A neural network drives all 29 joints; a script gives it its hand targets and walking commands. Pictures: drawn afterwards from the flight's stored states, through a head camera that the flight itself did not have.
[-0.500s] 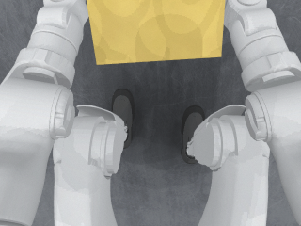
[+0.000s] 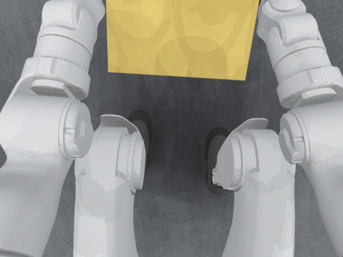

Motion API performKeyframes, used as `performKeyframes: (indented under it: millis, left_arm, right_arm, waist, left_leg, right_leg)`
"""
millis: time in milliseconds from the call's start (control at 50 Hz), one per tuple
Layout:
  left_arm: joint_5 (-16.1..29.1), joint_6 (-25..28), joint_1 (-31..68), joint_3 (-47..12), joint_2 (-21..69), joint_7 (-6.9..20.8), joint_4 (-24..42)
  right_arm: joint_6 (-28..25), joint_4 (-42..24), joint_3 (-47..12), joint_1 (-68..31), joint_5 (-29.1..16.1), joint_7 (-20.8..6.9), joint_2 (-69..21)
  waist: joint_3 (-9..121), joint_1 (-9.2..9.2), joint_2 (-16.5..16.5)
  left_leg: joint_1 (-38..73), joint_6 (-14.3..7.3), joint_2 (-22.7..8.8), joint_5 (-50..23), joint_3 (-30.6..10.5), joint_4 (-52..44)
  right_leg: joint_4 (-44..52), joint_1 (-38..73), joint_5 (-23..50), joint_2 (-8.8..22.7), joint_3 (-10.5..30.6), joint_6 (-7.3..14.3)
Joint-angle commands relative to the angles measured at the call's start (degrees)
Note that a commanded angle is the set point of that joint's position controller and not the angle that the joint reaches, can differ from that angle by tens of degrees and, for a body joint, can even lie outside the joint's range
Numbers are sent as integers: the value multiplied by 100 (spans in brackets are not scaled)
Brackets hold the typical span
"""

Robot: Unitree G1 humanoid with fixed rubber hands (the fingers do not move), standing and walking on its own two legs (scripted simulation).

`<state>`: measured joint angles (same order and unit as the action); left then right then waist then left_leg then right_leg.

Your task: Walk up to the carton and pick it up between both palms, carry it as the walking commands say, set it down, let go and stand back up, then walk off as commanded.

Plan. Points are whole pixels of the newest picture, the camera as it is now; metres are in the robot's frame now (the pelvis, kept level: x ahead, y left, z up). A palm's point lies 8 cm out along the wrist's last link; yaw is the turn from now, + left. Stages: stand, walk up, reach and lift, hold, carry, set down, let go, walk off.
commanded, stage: reach and lift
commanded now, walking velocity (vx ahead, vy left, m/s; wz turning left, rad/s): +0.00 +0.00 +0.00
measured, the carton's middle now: (174, 17) +0.51 +0.03 -0.22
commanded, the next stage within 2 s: none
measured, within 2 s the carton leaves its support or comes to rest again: neither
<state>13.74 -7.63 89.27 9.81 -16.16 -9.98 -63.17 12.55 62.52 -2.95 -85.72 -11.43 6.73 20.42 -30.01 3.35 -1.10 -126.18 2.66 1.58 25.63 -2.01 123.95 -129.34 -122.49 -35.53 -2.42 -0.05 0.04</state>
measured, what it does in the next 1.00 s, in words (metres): rises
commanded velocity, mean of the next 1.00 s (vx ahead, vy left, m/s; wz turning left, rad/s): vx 0.00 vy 0.00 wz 0.00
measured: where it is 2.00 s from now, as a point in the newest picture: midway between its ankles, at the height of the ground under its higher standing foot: (177, 163)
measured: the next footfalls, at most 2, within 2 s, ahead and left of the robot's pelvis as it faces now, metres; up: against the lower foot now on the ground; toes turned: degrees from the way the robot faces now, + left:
none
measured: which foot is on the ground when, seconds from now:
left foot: down 0.00-1.00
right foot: down 0.00-1.00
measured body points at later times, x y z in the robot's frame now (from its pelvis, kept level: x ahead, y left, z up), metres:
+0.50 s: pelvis -0.01 +0.01 +0.04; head +0.36 +0.01 +0.29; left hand +0.55 +0.20 -0.09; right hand +0.55 -0.10 -0.14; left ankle +0.15 +0.13 -0.33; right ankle +0.11 -0.11 -0.33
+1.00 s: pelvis -0.02 +0.01 +0.08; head +0.34 +0.01 +0.34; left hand +0.52 +0.18 -0.04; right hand +0.53 -0.12 -0.07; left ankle +0.15 +0.13 -0.33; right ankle +0.11 -0.11 -0.33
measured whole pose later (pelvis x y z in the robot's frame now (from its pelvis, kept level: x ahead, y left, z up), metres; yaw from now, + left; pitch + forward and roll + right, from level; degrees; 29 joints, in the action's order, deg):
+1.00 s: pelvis -0.02 +0.01 +0.08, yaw -3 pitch +25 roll +0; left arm -2.4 -17.2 72.4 30.3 -1.2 -7.3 -27.6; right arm 24.2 40.6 9.9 -76.5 -1.2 4.6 13.4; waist -30.1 4.3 0.8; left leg -110.3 3.8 2.5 25.8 -3.9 110.9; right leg -114.3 -108.1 -31.4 -5.1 1.0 -1.2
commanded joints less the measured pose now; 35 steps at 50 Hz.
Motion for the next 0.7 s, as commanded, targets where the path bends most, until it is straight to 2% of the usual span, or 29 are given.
performKeyframes:
  millis: [0,40,80,100,140,160,200,240,260,280,300,320,340,360,400,420,440,460,480,500,520,540,560,580,600,620,640,660,680]
  left_arm:
    - [-129,-225,2177,-1028,6261,1589,1474]
    - [-400,-433,1946,-834,6330,1626,1093]
    - [-462,-577,1394,-830,6804,1655,1170]
    - [-573,-614,1564,-846,6640,1685,1164]
    - [-671,-781,1568,-790,6799,1734,1257]
    - [-794,-824,1411,-642,6679,1803,905]
    - [-568,-858,1843,-1067,6929,1870,1821]
    - [-581,-927,2046,-938,6803,1937,1322]
    - [-636,-1037,1744,-1278,7221,1932,1508]
    - [-646,-1023,1914,-1139,7176,1985,1484]
    - [-622,-1086,1913,-1318,7104,1986,1747]
    - [-777,-1101,1936,-1163,7106,2001,1173]
    - [-629,-1043,2244,-1363,7038,1915,2269]
    - [-744,-1056,2039,-1359,7095,1873,1443]
    - [-690,-1115,1934,-1443,6948,1840,1883]
    - [-648,-1091,1964,-1458,7092,1815,1915]
    - [-632,-1102,1877,-1596,7067,1787,2403]
    - [-719,-1096,1967,-1465,6978,1773,1914]
    - [-648,-1154,1787,-1842,7300,1702,2485]
    - [-699,-1125,1653,-1700,7142,1695,2103]
    - [-527,-1107,1910,-1976,7308,1670,2693]
    - [-665,-1098,1954,-1643,7148,1709,2285]
    - [-584,-1143,1593,-2086,7314,1718,2829]
    - [-614,-1136,1726,-1855,7115,1743,2482]
    - [-778,-1163,1403,-2019,7151,1681,2808]
    - [-830,-1215,1172,-1919,7340,1656,2452]
    - [-786,-1206,1356,-1960,7250,1645,2710]
    - [-854,-1279,1133,-2010,7227,1635,2520]
    - [-861,-1273,1341,-2010,7232,1640,2806]
  right_arm:
    - [-581,-3228,-1256,-4672,-494,-1529,-5910]
    - [-563,-3654,-1393,-5107,-495,-1543,-5886]
    - [-653,-4369,-1509,-5370,-630,-1417,-5575]
    - [-676,-4402,-1435,-5456,-580,-1402,-5670]
    - [-527,-4414,-1269,-5668,-508,-1391,-5639]
    - [-459,-3836,-1003,-5263,-334,-1425,-5564]
    - [-438,-4107,-973,-5220,-267,-1448,-5655]
    - [-333,-3388,-648,-4804,-40,-1372,-5535]
    - [-428,-3772,-586,-4800,72,-1441,-5399]
    - [-378,-3744,-686,-5001,37,-1453,-5413]
    - [-348,-3991,-696,-5051,17,-1457,-5194]
    - [-311,-3294,-407,-4735,313,-1476,-5236]
    - [-399,-4507,-609,-5297,99,-1467,-5098]
    - [-305,-3438,-574,-4940,166,-1511,-5211]
    - [-251,-3851,-735,-4774,176,-1536,-5184]
    - [-187,-3681,-747,-4641,202,-1559,-5459]
    - [-215,-4558,-1012,-4884,76,-1568,-5456]
    - [-102,-3850,-1136,-4675,57,-1660,-5678]
    - [-203,-4634,-1172,-4729,-94,-1637,-5638]
    - [-122,-4300,-1195,-4715,21,-1658,-5498]
    - [-119,-4507,-1246,-4553,-91,-1676,-5795]
    - [-31,-4053,-1178,-4415,107,-1658,-5815]
    - [-54,-4524,-1340,-4230,19,-1665,-5993]
    - [-2,-4279,-1318,-4107,112,-1638,-6050]
    - [-92,-5000,-1557,-4516,-101,-1691,-5962]
    - [-56,-4716,-1630,-4479,-60,-1770,-6027]
    - [-60,-5166,-1563,-4746,-25,-1764,-5941]
    - [-43,-4769,-1396,-4417,-17,-1774,-5819]
    - [-43,-5159,-1597,-4678,-119,-1721,-6072]
  waist:
    - [10864,454,752]
    - [10948,801,933]
    - [11567,757,724]
    - [11479,945,715]
    - [11440,643,627]
    - [10406,692,653]
    - [11037,307,605]
    - [10494,-60,682]
    - [10482,-212,319]
    - [10499,-213,489]
    - [10935,-380,219]
    - [9777,-208,256]
    - [11077,-267,67]
    - [10572,-404,105]
    - [10878,-299,159]
    - [11210,-452,254]
    - [12123,-361,104]
    - [11592,-57,296]
    - [12448,-281,84]
    - [12243,-226,246]
    - [12634,-374,277]
    - [12013,-190,505]
    - [12947,-416,529]
    - [12492,-176,601]
    - [13047,20,234]
    - [12811,208,431]
    - [12998,123,332]
    - [12741,-26,307]
    - [13153,63,365]
  left_leg:
    - [4029,-351,526,-1944,719,-619]
    - [4102,-343,529,-1821,773,-758]
    - [4307,-294,536,-2081,821,-817]
    - [4207,-317,511,-2028,793,-839]
    - [4342,-295,510,-1397,868,-994]
    - [3628,-282,526,-966,900,-1002]
    - [4329,-262,437,-1146,822,-1162]
    - [3819,-236,491,-690,917,-1097]
    - [4312,-165,436,-821,733,-1190]
    - [4075,-169,460,-802,748,-1170]
    - [4573,-110,441,-1017,717,-1194]
    - [4040,-115,433,-454,644,-1304]
    - [4936,-100,472,-979,676,-1303]
    - [4767,-112,458,-756,586,-1324]
    - [4946,-21,546,-1071,679,-1387]
    - [5207,-34,576,-1189,627,-1435]
    - [5741,-30,544,-1885,593,-1346]
    - [5230,-46,549,-1565,622,-1351]
    - [5853,-55,591,-2097,551,-1381]
    - [5662,-30,559,-1908,526,-1340]
    - [5780,-28,610,-1963,551,-1376]
    - [5218,-72,551,-1984,604,-1321]
    - [5826,-15,611,-2399,560,-1434]
    - [5247,-41,635,-2133,584,-1383]
    - [5981,-42,615,-2526,577,-1401]
    - [5946,-73,606,-2414,565,-1516]
    - [6213,-95,638,-2614,523,-1522]
    - [6074,-17,624,-2343,560,-1563]
    - [6198,-82,677,-2218,578,-1632]
  right_leg:
    - [1389,3659,2261,-495,-265,-52]
    - [1412,3867,2157,-505,-284,-105]
    - [1467,4304,2538,-584,-370,-163]
    - [1453,4285,2409,-586,-273,-160]
    - [1578,4148,1804,-637,-388,-96]
    - [1637,3759,1424,-595,-324,-52]
    - [1720,4016,1592,-633,-451,-85]
    - [1898,3756,1178,-603,-456,-99]
    - [1838,3456,1232,-609,-537,-56]
    - [1922,3403,1110,-547,-469,-34]
    - [1947,3582,1255,-591,-484,-29]
    - [1939,2805,687,-518,-554,-14]
    - [1995,3382,1213,-602,-590,5]
    - [1958,3025,872,-528,-609,7]
    - [2029,3520,1326,-534,-552,-1]
    - [1991,3555,1375,-570,-722,-52]
    - [1969,3947,1991,-604,-649,-30]
    - [1999,3576,1682,-513,-602,-63]
    - [1918,3930,2159,-660,-693,-54]
    - [1970,3846,2000,-583,-657,-71]
    - [1979,3995,2131,-622,-677,-30]
    - [2043,3860,2158,-552,-536,-61]
    - [2122,4528,2622,-642,-578,-85]
    - [2066,4276,2470,-637,-607,-89]
    - [2029,4331,2695,-664,-580,-104]
    - [2025,4195,2487,-683,-632,-129]
    - [2046,4171,2554,-735,-642,-115]
    - [2112,4148,2414,-718,-648,-87]
    - [2212,4448,2372,-786,-662,-115]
